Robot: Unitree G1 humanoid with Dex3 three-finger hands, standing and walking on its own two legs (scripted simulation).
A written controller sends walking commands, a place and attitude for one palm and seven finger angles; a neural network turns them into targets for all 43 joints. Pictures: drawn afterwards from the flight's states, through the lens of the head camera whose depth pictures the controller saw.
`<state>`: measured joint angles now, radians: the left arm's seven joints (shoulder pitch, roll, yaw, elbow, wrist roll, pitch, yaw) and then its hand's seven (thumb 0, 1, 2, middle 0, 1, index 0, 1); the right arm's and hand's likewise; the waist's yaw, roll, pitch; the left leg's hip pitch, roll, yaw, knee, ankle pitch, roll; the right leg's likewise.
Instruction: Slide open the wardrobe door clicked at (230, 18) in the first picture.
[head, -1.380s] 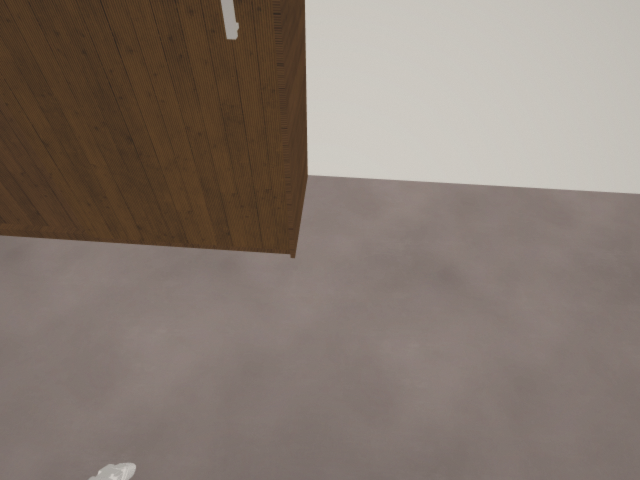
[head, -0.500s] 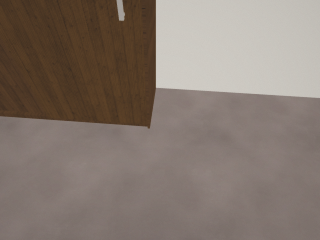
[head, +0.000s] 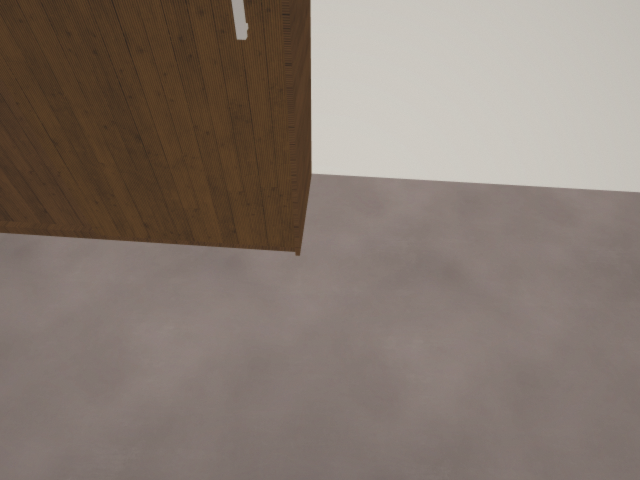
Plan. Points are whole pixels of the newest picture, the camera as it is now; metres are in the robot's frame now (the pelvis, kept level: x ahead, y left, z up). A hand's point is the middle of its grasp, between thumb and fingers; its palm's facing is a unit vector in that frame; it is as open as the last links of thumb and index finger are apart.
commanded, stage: look at it before walking up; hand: right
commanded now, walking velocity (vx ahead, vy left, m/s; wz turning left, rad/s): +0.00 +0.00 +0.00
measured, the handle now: out of the picture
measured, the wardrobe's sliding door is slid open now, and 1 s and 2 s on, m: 0.00 0.00 0.00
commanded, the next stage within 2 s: walk to a spot facing it in 0.06 s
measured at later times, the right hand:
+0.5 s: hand out of the picture +0.07 -0.20 -0.18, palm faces -0.13 +0.96 -0.26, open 7.4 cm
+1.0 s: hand out of the picture +0.10 -0.20 -0.19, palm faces -0.32 +0.92 -0.22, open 7.4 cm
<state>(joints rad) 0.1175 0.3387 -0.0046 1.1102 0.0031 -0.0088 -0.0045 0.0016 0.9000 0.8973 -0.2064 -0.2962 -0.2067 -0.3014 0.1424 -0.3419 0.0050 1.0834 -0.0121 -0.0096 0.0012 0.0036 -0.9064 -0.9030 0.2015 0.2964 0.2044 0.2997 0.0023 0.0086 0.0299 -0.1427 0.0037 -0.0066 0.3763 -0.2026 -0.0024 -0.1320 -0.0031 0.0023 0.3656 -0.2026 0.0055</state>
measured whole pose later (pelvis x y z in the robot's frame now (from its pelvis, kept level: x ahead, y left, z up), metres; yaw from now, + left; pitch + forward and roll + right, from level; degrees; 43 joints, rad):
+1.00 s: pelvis -0.02 -0.03 -0.01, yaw +23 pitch +2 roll +1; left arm 0.12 0.23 0.05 0.90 -0.01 0.02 0.03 0.00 0.90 0.90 -0.20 -0.30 -0.20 -0.30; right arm 0.25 -0.25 -0.07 0.91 -0.03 0.06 0.00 0.00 -0.91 -0.90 0.20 0.30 0.20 0.30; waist -0.04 0.04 0.03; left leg -0.37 -0.10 -0.19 0.52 -0.17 -0.01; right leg -0.29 -0.02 0.00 0.60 -0.36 0.04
